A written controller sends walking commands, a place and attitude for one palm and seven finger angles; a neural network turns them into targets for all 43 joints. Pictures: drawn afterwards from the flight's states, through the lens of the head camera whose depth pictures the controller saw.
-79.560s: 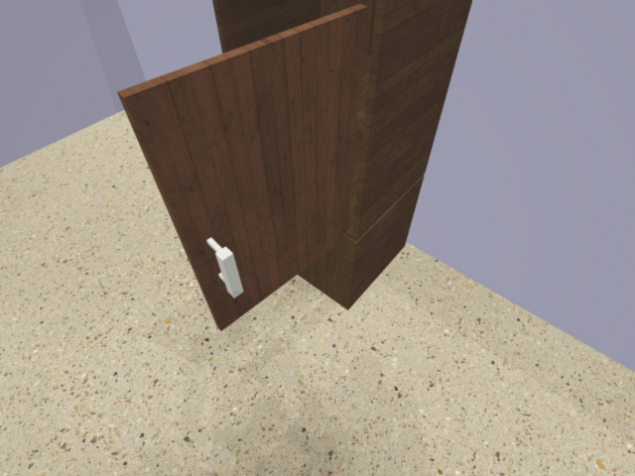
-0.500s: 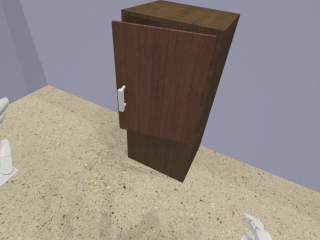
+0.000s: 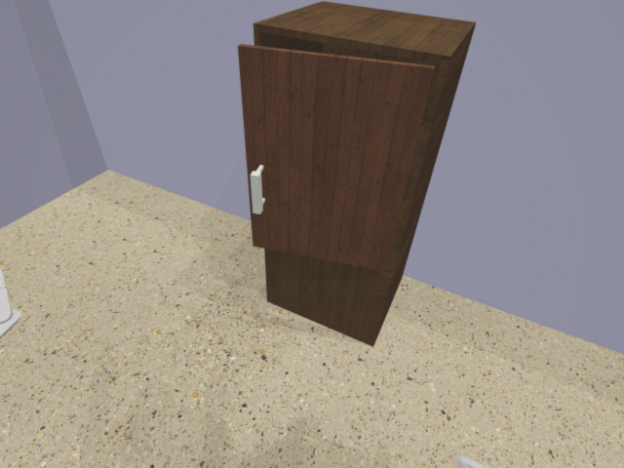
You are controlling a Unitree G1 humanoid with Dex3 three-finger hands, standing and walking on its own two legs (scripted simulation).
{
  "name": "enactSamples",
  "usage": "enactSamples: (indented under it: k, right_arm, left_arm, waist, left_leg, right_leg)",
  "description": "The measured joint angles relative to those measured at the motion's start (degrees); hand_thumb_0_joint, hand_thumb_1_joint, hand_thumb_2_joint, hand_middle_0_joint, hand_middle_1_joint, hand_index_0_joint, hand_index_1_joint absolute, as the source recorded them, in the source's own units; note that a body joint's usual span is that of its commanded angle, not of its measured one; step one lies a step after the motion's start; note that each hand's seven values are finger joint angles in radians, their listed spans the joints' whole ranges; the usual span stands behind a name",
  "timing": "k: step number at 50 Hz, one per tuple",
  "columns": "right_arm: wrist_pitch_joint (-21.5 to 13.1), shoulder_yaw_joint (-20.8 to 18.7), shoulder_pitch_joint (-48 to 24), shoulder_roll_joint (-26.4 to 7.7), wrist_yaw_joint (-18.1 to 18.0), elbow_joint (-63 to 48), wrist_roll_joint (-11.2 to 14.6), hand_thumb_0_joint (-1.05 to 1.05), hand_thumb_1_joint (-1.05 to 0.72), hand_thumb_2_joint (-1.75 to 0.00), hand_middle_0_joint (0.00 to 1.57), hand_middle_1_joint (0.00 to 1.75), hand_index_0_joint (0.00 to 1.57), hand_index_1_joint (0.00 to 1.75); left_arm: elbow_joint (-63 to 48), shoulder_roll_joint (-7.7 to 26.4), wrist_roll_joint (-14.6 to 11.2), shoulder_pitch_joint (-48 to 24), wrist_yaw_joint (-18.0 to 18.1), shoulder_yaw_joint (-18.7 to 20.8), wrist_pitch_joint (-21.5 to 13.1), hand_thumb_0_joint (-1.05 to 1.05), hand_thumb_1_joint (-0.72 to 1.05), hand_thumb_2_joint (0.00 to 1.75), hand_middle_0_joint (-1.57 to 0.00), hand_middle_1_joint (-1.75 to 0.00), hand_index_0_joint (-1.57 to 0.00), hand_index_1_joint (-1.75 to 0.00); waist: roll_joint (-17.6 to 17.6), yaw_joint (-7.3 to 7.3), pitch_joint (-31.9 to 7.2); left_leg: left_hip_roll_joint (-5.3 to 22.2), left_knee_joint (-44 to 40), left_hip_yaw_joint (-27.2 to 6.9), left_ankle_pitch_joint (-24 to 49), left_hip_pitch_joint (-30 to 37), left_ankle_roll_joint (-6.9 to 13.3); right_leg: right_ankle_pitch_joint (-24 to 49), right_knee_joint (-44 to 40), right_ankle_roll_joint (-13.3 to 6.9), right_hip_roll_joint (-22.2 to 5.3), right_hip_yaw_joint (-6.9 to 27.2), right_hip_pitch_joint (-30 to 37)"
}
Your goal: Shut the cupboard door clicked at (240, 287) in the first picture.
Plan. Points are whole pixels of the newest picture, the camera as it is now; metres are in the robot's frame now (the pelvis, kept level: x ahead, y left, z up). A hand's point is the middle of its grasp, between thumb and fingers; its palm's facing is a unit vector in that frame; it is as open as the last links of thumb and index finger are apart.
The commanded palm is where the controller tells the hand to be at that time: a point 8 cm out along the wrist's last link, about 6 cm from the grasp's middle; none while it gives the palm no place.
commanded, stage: stop stepping back and stand still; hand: left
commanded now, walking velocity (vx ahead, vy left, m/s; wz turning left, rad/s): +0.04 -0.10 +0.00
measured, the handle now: (259, 189) +0.84 +0.20 -0.10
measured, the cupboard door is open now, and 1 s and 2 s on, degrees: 13 13 13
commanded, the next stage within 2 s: let the arm hang, fingers relaxed in 0.30 s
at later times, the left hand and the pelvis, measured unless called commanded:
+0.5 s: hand (76, 347) +0.22 +0.29 +0.10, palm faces +0.23 -0.79 -0.57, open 7.4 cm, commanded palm none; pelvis -0.01 +0.03 +0.00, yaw +0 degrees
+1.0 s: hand out of the picture -0.14 +0.23 -0.16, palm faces +0.10 -0.97 -0.23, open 7.3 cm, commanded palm none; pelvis -0.04 +0.04 +0.00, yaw +3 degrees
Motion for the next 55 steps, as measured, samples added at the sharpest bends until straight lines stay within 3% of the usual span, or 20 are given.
enactSamples:
  k: [4, 6, 9, 13, 17, 20, 22, 25, 27, 29, 32, 34, 36, 40, 46, 55]
  right_arm:
    - [-0.96, -1.17, 1.35, -3.84, -1.38, 0.37, 0.02, 0.01, -0.9, -0.89, 0.2, 0.3, 0.2, 0.3]
    - [-1.28, -1.8, -0.16, -4.4, -1.68, 1.21, 0.06, 0.01, -0.9, -0.89, 0.2, 0.3, 0.2, 0.3]
    - [-2.89, -1.53, -2.6, -3.06, -1.39, 0.14, -0.22, 0.01, -0.91, -0.89, 0.2, 0.3, 0.2, 0.3]
    - [-5.85, -0.75, -4.86, -0.21, -0.29, -3.51, -0.39, 0.01, -0.91, -0.89, 0.2, 0.3, 0.2, 0.3]
    - [-5.82, -0.6, -6.6, 1.09, 0.55, -5.99, -0.21, 0.01, -0.9, -0.89, 0.2, 0.3, 0.2, 0.3]
    - [-4.1, -0.8, -7.13, 0.75, 0.65, -6.32, 0.05, 0.01, -0.9, -0.89, 0.2, 0.3, 0.2, 0.3]
    - [-4.83, -1.53, -7.65, -1.78, 2.04, -3.98, 0.57, 0.01, -0.9, -0.89, 0.2, 0.3, 0.2, 0.3]
    - [-2.87, -1.88, -9.39, -6.73, 3.49, -0.04, 0.05, 0.01, -0.9, -0.89, 0.2, 0.3, 0.2, 0.3]
    - [-0.91, -2.16, -9.94, -8.67, 3.5, 1.71, -0.12, 0.01, -0.9, -0.89, 0.2, 0.3, 0.2, 0.3]
    - [1.12, -2.57, -9.69, -9.1, 3.19, 3.32, -0.59, 0.01, -0.91, -0.89, 0.2, 0.3, 0.2, 0.3]
    - [3.43, -2.63, -7.67, -7.7, 2.85, 5.34, -1.71, 0.01, -0.91, -0.89, 0.2, 0.3, 0.2, 0.3]
    - [4.5, -2.48, -5.86, -6.26, 2.89, 6.96, -2.13, 0.01, -0.91, -0.89, 0.2, 0.3, 0.2, 0.3]
    - [4.83, -2.37, -4.23, -4.42, 2.94, 9.06, -2.29, 0.01, -0.91, -0.89, 0.2, 0.3, 0.2, 0.3]
    - [5.04, -1.67, -1.44, -1.22, 2.97, 13.62, -2.38, 0.01, -0.91, -0.89, 0.19, 0.3, 0.2, 0.3]
    - [4.9, -2.23, -0.28, -0.32, 2.43, 17.94, -1.76, 0.01, -0.91, -0.89, 0.2, 0.3, 0.2, 0.3]
    - [3.87, -3.0, -2.17, -0.58, 2.33, 21.9, -1.15, 0.01, -0.91, -0.89, 0.2, 0.3, 0.2, 0.3]
  left_arm:
    - [11.89, -6.69, 0.19, -8.07, 1.99, -1.79, 3.97, 0.0, 0.89, 0.9, -0.21, -0.3, -0.21, -0.3]
    - [13.36, -9.93, 0.05, -9.3, 2.15, -3.65, 5.73, 0.0, 0.89, 0.9, -0.2, -0.3, -0.21, -0.3]
    - [8.67, -11.61, -0.21, -6.06, 0.94, -5.93, 6.49, 0.01, 0.9, 0.9, -0.2, -0.3, -0.2, -0.3]
    - [-2.86, -7.81, 0.08, -2.5, -0.14, -6.25, 4.38, 0.02, 0.9, 0.9, -0.2, -0.3, -0.21, -0.3]
    - [-9.51, -1.07, -0.29, 0.62, 0.09, -0.76, 1.09, 0.02, 0.89, 0.9, -0.21, -0.3, -0.21, -0.3]
    - [-8.04, 1.47, -0.71, 2.87, -0.03, 2.45, 0.14, 0.01, 0.89, 0.9, -0.21, -0.3, -0.21, -0.3]
    - [1.57, 1.12, 1.36, -2.4, -2.35, -3.09, 0.99, 0.01, 0.89, 0.9, -0.21, -0.3, -0.21, -0.3]
    - [22.75, -3.91, 3.39, -11.16, -6.42, -13.59, 8.15, 0.0, 0.9, 0.9, -0.2, -0.3, -0.2, -0.3]
    - [36.27, -7.53, 4.37, -14.33, -8.02, -18.72, 11.77, 0.0, 0.9, 0.9, -0.19, -0.3, -0.2, -0.3]
    - [47.77, -11.19, 4.97, -16.2, -8.96, -22.98, 14.15, 0.0, 0.91, 0.9, -0.19, -0.3, -0.2, -0.3]
    - [59.71, -15.82, 5.69, -15.53, -9.26, -26.95, 15.34, 0.01, 0.91, 0.9, -0.19, -0.3, -0.2, -0.3]
    - [65.92, -18.15, 5.84, -14.03, -9.1, -28.32, 15.8, 0.01, 0.91, 0.9, -0.19, -0.3, -0.2, -0.3]
    - [71.21, -19.24, 5.31, -12.96, -7.95, -27.28, 15.85, 0.0, 0.94, 0.9, -0.2, -0.3, -0.2, -0.3]
    - [79.92, -17.27, 4.92, -11.77, -7.93, -25.96, 15.72, -0.01, 0.99, 0.9, -0.2, -0.3, -0.21, -0.3]
    - [88.21, -17.52, 4.88, -8.75, -8.92, -26.03, 14.23, 0.0, 0.95, 0.9, -0.2, -0.3, -0.2, -0.3]
    - [94.39, -17.37, 5.06, -7.64, -8.1, -25.87, 12.95, 0.0, 0.92, 0.9, -0.2, -0.3, -0.2, -0.3]
  waist:
    - [2.75, -1.32, -0.4]
    - [2.03, -1.13, 1.99]
    - [-0.12, -1.01, 5.23]
    - [-1.88, -1.46, 9.37]
    - [-1.21, -1.97, 10.32]
    - [0.72, -2.48, 8.74]
    - [3.39, -1.52, 7.56]
    - [7.26, -0.51, 5.62]
    - [8.59, -0.88, 4.27]
    - [8.36, -1.87, 4.78]
    - [4.92, -2.21, 6.76]
    - [2.26, -2.09, 8.16]
    - [-0.33, -1.75, 9.88]
    - [-2.74, -0.18, 11.86]
    - [0.73, 0.79, 12.31]
    - [4.3, -0.29, 9.95]
  left_leg:
    - [3.15, -12.13, -1.06, 1.71, 8.81, 1.35]
    - [2.1, -11.29, -0.41, 3.32, 9.19, -0.05]
    - [1.93, -12.4, 1.34, 3.46, 9.72, -0.65]
    - [3.26, -14.98, 1.16, 5.64, 8.61, -1.16]
    - [4.47, -16.04, 1.02, 6.77, 7.46, -1.76]
    - [4.74, -16.45, 1.33, 6.94, 7.55, -1.76]
    - [4.29, -14.8, 1.25, 8.05, 6.42, -1.07]
    - [3.22, -12.84, 1.88, 8.24, 5.85, -0.04]
    - [2.71, -12.04, 1.71, 5.34, 5.3, -0.03]
    - [2.08, -10.37, 0.78, 4.87, 4.85, 0.03]
    - [0.92, -6.29, -0.65, -1.14, 4.7, 0.73]
    - [0.79, -5.98, -1.11, -1.09, 5.82, 0.83]
    - [0.94, -7.56, -1.82, 5.57, 6.48, 0.48]
    - [1.42, -10.55, -2.47, 5.63, 7.29, 0.11]
    - [0.99, -18.19, -1.65, 10.37, 8.59, 1.2]
    - [0.52, -21.12, 0.19, 11.53, 11.56, 1.86]
  right_leg:
    - [-3.84, 4.76, 1.93, -1.33, -2.65, -0.09]
    - [-4.79, 7.15, 3.54, -2.92, -2.22, -0.23]
    - [-4.77, 6.69, 3.61, -3.39, -0.49, -0.69]
    - [-1.88, 3.06, 2.77, -1.81, -0.47, -1.55]
    - [0.07, 0.73, 2.26, -0.48, -0.37, -2.32]
    - [0.62, -0.12, 2.25, -0.23, -0.01, -2.2]
    - [1.29, 2.66, 2.68, -0.89, -0.42, -3.72]
    - [0.07, 6.33, 3.26, -2.31, -0.14, -5.0]
    - [-3.4, 7.72, 3.25, -2.8, -0.26, -5.68]
    - [-3.86, 10.03, 3.09, -3.38, -1.23, -5.93]
    - [-4.58, 11.78, 2.76, -3.95, -2.1, -5.12]
    - [-4.81, 12.01, 2.58, -3.7, -2.82, -4.41]
    - [-4.84, 12.06, 2.7, -3.4, -3.54, -3.87]
    - [-1.57, 7.03, 2.92, -2.5, -4.15, -2.32]
    - [3.79, -0.7, 3.46, -2.52, -3.57, -1.42]
    - [5.09, -3.01, 4.3, -3.2, -1.89, 0.65]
